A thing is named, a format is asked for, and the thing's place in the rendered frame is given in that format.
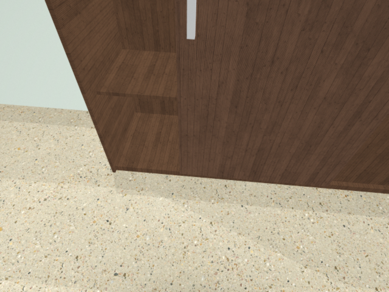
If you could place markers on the wardrobe door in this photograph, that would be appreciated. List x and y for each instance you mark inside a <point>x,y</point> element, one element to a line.
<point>284,91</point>
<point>370,164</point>

